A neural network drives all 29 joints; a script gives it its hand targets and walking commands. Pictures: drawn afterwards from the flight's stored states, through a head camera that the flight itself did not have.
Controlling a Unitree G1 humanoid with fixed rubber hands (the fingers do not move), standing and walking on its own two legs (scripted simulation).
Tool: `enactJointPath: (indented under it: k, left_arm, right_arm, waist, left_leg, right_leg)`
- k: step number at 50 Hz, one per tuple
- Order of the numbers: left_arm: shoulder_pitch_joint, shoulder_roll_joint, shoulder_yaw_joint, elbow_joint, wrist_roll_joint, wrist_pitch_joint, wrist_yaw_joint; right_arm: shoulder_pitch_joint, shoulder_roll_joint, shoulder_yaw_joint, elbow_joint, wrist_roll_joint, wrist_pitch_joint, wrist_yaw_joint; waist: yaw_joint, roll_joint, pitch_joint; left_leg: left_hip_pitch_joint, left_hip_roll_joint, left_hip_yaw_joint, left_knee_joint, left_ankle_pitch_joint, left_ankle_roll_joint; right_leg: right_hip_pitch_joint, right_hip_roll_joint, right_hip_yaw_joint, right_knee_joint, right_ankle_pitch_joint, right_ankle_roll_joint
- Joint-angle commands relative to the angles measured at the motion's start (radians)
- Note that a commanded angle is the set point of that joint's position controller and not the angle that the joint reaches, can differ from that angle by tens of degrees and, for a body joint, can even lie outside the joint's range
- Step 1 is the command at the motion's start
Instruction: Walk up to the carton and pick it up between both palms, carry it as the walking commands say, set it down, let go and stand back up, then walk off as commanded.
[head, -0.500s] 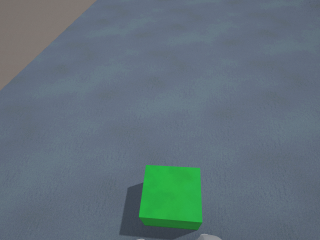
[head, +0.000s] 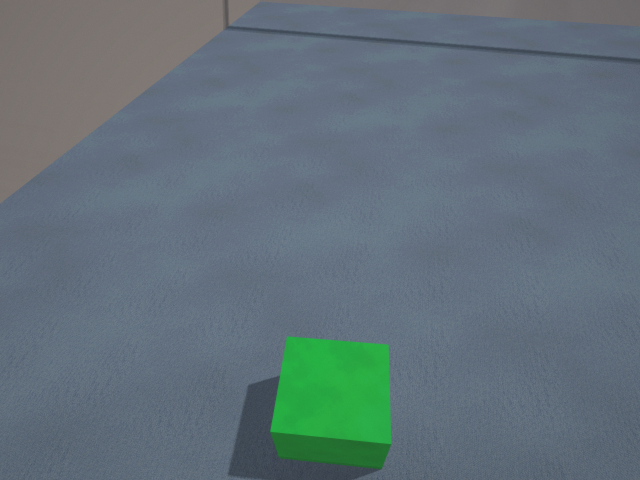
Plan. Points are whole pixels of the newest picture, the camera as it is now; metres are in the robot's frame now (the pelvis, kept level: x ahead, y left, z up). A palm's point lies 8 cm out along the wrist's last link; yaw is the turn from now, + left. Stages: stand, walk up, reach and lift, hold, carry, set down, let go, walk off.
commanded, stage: walk up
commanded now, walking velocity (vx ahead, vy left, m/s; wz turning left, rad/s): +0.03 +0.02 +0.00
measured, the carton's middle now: (333, 401) +0.47 +0.01 -0.66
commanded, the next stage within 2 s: stand in 1.88 s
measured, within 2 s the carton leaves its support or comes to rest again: neither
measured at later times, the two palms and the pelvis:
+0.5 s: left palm out of the picture +0.01 +0.18 -0.14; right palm out of the picture +0.02 -0.26 -0.15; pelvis +0.02 -0.03 +0.00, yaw +0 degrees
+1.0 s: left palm out of the picture +0.00 +0.20 -0.15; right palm out of the picture -0.08 -0.22 -0.15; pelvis -0.01 -0.02 +0.00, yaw +0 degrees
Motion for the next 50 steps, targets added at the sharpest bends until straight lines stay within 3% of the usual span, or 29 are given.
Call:
enactJointPath:
  k: [1,2,3,4,6,7,8,10,11,14,18,20,21,25,26,30,32,36,38,39,40,41,42,44,45,46,47,48,50]
  left_arm:
    - [0.011,0.032,-0.020,-0.013,0.009,-0.025,-0.003]
    - [0.048,0.093,0.001,0.012,0.020,-0.033,0.004]
    - [-0.011,0.032,-0.015,0.000,0.004,-0.041,0.004]
    - [0.010,0.119,0.010,0.003,0.012,-0.043,0.019]
    - [0.002,0.037,-0.001,-0.013,0.022,-0.039,-0.003]
    - [0.030,-0.007,-0.009,-0.020,0.025,-0.040,0.002]
    - [0.005,0.049,-0.001,-0.028,0.030,-0.052,0.005]
    - [0.120,0.014,-0.005,0.028,0.011,-0.076,0.008]
    - [0.147,0.107,0.000,0.046,0.005,-0.088,0.027]
    - [0.168,0.076,0.004,0.068,0.018,-0.081,0.027]
    - [0.152,0.068,-0.006,0.090,0.011,-0.067,0.054]
    - [0.130,0.024,-0.012,0.073,0.012,-0.065,0.038]
    - [0.166,0.058,-0.011,0.104,0.016,-0.055,0.042]
    - [0.125,0.075,-0.019,0.110,0.002,-0.061,0.044]
    - [0.127,0.034,-0.019,0.094,-0.008,-0.061,0.033]
    - [0.095,0.028,-0.012,0.097,0.001,-0.047,0.022]
    - [0.128,0.058,-0.004,0.131,0.003,-0.051,0.020]
    - [0.085,-0.001,-0.025,0.130,0.004,-0.050,0.020]
    - [0.094,0.051,-0.013,0.129,-0.001,-0.041,0.020]
    - [0.069,0.027,-0.029,0.138,0.000,-0.039,0.023]
    - [0.079,0.025,-0.029,0.125,0.017,-0.038,0.025]
    - [0.124,0.060,-0.019,0.147,0.003,-0.040,0.028]
    - [0.088,0.031,-0.020,0.138,-0.005,-0.042,0.028]
    - [0.072,0.038,-0.020,0.142,0.011,-0.039,0.031]
    - [0.054,0.021,-0.033,0.140,0.002,-0.044,0.023]
    - [0.069,0.025,-0.025,0.152,0.000,-0.041,0.019]
    - [0.067,0.053,-0.025,0.134,-0.001,-0.043,0.020]
    - [0.078,0.041,-0.033,0.153,0.007,-0.035,0.019]
    - [0.064,0.101,-0.016,0.157,-0.002,-0.036,0.016]
  right_arm:
    - [-0.077,-0.105,-0.002,-0.053,0.015,-0.047,-0.002]
    - [-0.022,-0.131,-0.013,-0.035,0.002,-0.050,0.003]
    - [-0.001,-0.073,0.004,-0.021,0.002,-0.049,-0.003]
    - [0.095,-0.154,-0.038,-0.002,-0.001,-0.048,0.002]
    - [0.117,-0.135,-0.041,0.022,-0.008,-0.030,0.002]
    - [0.073,-0.177,-0.046,0.015,-0.006,-0.027,-0.007]
    - [0.021,-0.155,-0.050,-0.011,-0.003,-0.033,0.000]
    - [0.011,-0.089,-0.017,0.012,-0.008,-0.055,-0.002]
    - [0.031,-0.062,-0.017,-0.003,-0.002,-0.060,0.006]
    - [0.053,-0.042,-0.012,0.036,0.019,-0.046,-0.007]
    - [0.028,-0.070,-0.012,0.037,0.022,-0.037,-0.016]
    - [0.047,-0.078,-0.014,0.072,0.021,-0.023,-0.025]
    - [0.068,-0.038,0.004,0.076,0.031,-0.017,-0.016]
    - [0.043,0.018,0.028,0.093,0.018,-0.014,-0.009]
    - [0.058,-0.042,0.016,0.109,0.014,-0.008,-0.014]
    - [0.010,-0.021,0.026,0.100,0.021,-0.010,-0.017]
    - [0.009,-0.043,0.026,0.091,0.015,-0.027,-0.014]
    - [0.025,-0.042,0.023,0.100,0.002,-0.016,-0.022]
    - [0.029,-0.060,0.023,0.102,-0.003,-0.011,-0.023]
    - [0.048,-0.071,0.023,0.098,-0.002,-0.015,-0.019]
    - [0.029,-0.049,0.017,0.099,0.009,-0.022,-0.019]
    - [0.035,0.004,0.041,0.106,0.000,-0.023,-0.021]
    - [0.054,-0.043,0.021,0.107,-0.001,-0.027,-0.009]
    - [0.077,0.005,0.040,0.118,0.000,-0.038,-0.008]
    - [0.067,-0.011,0.038,0.121,0.002,-0.032,-0.010]
    - [0.065,-0.029,0.044,0.116,-0.006,-0.033,-0.017]
    - [0.068,0.001,0.034,0.120,-0.002,-0.026,-0.013]
    - [0.090,-0.022,0.037,0.122,-0.002,-0.017,-0.014]
    - [0.076,-0.035,0.038,0.114,0.009,-0.012,-0.017]
  waist:
    - [0.023,0.213,0.084]
    - [0.031,0.083,0.095]
    - [-0.002,0.128,0.123]
    - [-0.038,0.145,0.018]
    - [-0.045,0.210,0.201]
    - [-0.015,0.236,0.271]
    - [-0.001,0.114,0.206]
    - [0.050,-0.033,0.121]
    - [-0.005,0.014,0.105]
    - [0.020,-0.028,-0.013]
    - [-0.001,-0.061,0.012]
    - [0.010,0.017,-0.067]
    - [0.006,-0.079,-0.023]
    - [-0.024,0.024,0.071]
    - [0.000,0.134,0.081]
    - [0.022,-0.008,0.166]
    - [0.011,0.088,0.045]
    - [0.013,-0.022,0.116]
    - [0.005,0.075,0.136]
    - [-0.005,-0.006,0.139]
    - [0.004,0.056,0.159]
    - [0.029,0.017,0.137]
    - [-0.004,0.084,0.083]
    - [-0.007,-0.020,0.092]
    - [-0.011,0.070,0.113]
    - [0.016,0.026,0.128]
    - [0.002,0.097,0.177]
    - [0.004,0.025,0.161]
    - [0.019,0.021,0.120]
  left_leg:
    - [-0.237,0.219,-0.160,-0.201,-0.217,0.030]
    - [-0.218,0.206,-0.183,-0.173,-0.285,0.020]
    - [-0.201,0.209,-0.159,-0.131,0.008,0.031]
    - [-0.076,0.213,-0.207,-0.158,-0.340,0.047]
    - [-0.213,0.298,-0.280,-0.203,-0.668,0.079]
    - [-0.189,0.339,-0.327,-0.225,-0.618,0.112]
    - [-0.182,0.294,-0.257,-0.204,-0.437,0.082]
    - [-0.222,0.195,-0.099,-0.004,0.196,0.023]
    - [-0.169,0.132,-0.050,0.038,0.321,-0.022]
    - [-0.130,0.103,-0.017,0.082,0.121,-0.033]
    - [-0.130,0.131,-0.018,0.039,0.191,-0.040]
    - [-0.091,0.121,-0.015,0.048,0.078,-0.039]
    - [-0.092,0.125,-0.030,0.022,0.042,-0.048]
    - [-0.057,0.158,-0.034,-0.009,0.090,-0.042]
    - [-0.108,0.117,-0.014,0.006,0.018,-0.035]
    - [-0.069,0.118,-0.026,-0.014,0.003,-0.037]
    - [-0.079,0.139,-0.039,-0.033,0.059,-0.028]
    - [-0.064,0.145,-0.045,-0.040,0.067,-0.025]
    - [-0.134,0.132,-0.019,-0.043,0.012,-0.020]
    - [-0.099,0.124,-0.032,-0.019,0.026,-0.034]
    - [-0.091,0.137,-0.056,-0.029,0.019,-0.020]
    - [-0.125,0.145,-0.055,-0.013,0.033,-0.023]
    - [-0.123,0.139,-0.036,-0.008,0.069,-0.024]
    - [-0.114,0.140,-0.063,-0.047,0.055,-0.026]
    - [-0.113,0.126,-0.043,-0.017,0.071,-0.029]
    - [-0.137,0.137,-0.056,-0.026,0.073,-0.027]
    - [-0.128,0.124,-0.050,-0.042,0.010,-0.029]
    - [-0.173,0.132,-0.041,-0.016,-0.016,-0.033]
    - [-0.192,0.109,-0.056,-0.029,-0.068,-0.020]
  right_leg:
    - [0.134,-0.032,0.028,-0.038,0.026,0.004]
    - [0.141,-0.037,-0.009,-0.025,-0.012,0.018]
    - [0.136,-0.061,0.038,-0.116,0.081,0.005]
    - [0.096,-0.026,-0.018,0.009,-0.114,0.006]
    - [-0.049,-0.013,-0.075,0.134,-0.256,0.011]
    - [-0.118,-0.025,-0.063,0.140,-0.187,0.006]
    - [-0.043,-0.025,-0.063,0.098,-0.122,0.004]
    - [0.225,-0.080,0.053,-0.178,0.138,-0.007]
    - [0.257,-0.123,0.095,-0.117,0.492,-0.025]
    - [0.331,-0.132,0.082,-0.057,0.675,-0.057]
    - [0.326,-0.106,0.072,-0.060,0.601,-0.059]
    - [0.362,-0.123,0.112,-0.114,0.428,-0.060]
    - [0.321,-0.140,0.104,-0.118,0.450,-0.036]
    - [0.232,-0.108,0.096,-0.172,0.319,-0.033]
    - [0.263,-0.099,0.121,-0.161,0.165,-0.042]
    - [0.093,-0.069,0.111,-0.222,-0.025,-0.004]
    - [0.251,-0.077,0.064,-0.154,0.167,-0.031]
    - [0.149,-0.060,0.057,-0.161,0.092,-0.020]
    - [0.185,-0.070,0.086,-0.158,0.026,-0.030]
    - [0.114,-0.073,0.083,-0.178,-0.015,-0.027]
    - [0.083,-0.060,0.056,-0.167,0.037,-0.015]
    - [0.156,-0.058,0.058,-0.162,0.088,-0.014]
    - [0.208,-0.066,0.082,-0.121,0.126,-0.026]
    - [0.172,-0.065,0.059,-0.163,0.064,-0.017]
    - [0.165,-0.066,0.052,-0.145,0.069,-0.023]
    - [0.150,-0.060,0.045,-0.148,0.066,-0.016]
    - [0.121,-0.067,0.054,-0.159,0.017,-0.008]
    - [0.141,-0.077,0.076,-0.177,-0.012,-0.007]
    - [0.192,-0.086,0.082,-0.174,-0.073,-0.017]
